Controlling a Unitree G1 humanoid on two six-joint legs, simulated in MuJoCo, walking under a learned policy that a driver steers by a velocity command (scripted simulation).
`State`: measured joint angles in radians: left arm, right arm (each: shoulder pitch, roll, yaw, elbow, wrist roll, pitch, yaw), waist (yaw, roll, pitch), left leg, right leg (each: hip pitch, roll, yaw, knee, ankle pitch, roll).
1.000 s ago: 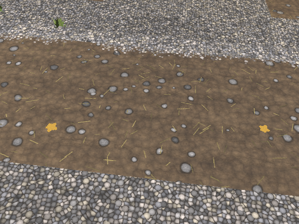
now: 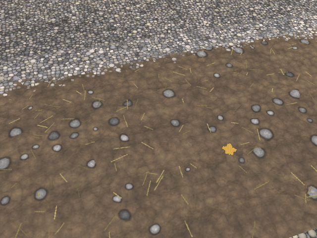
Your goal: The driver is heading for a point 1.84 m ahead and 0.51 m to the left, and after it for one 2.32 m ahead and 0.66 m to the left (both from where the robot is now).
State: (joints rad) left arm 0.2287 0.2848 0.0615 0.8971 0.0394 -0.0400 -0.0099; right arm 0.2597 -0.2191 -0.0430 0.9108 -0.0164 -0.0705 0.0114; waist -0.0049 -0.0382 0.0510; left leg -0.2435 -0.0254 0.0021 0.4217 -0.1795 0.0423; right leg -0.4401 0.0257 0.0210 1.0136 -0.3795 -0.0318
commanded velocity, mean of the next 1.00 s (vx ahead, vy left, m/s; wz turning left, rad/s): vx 0.06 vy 0.00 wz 0.40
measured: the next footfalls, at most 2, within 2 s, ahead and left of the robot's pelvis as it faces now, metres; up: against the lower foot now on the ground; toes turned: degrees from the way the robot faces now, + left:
right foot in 0.26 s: +0.16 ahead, -0.10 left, +0.00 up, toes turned +9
left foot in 0.70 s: +0.04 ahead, +0.09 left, +0.00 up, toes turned +25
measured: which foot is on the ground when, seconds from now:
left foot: down 0.00-0.26, up 0.28-0.68, down 0.70-1.00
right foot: up 0.00-0.24, down 0.26-0.70, up 0.72-1.00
